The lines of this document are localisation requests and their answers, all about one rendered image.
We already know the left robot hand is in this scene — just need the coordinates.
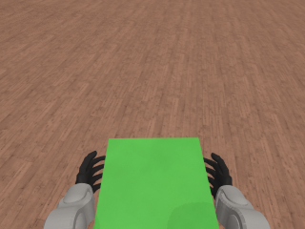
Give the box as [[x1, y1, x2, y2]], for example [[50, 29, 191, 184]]
[[75, 151, 106, 193]]

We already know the right robot hand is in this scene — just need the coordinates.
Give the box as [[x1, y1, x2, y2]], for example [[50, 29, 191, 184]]
[[203, 153, 233, 200]]

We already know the robot left forearm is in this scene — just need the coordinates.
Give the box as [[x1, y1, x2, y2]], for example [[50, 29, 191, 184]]
[[42, 183, 95, 229]]

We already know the carton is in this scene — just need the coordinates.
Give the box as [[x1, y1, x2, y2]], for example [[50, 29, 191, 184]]
[[93, 137, 219, 229]]

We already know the robot right forearm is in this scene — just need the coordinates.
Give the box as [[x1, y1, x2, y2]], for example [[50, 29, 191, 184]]
[[214, 185, 271, 229]]

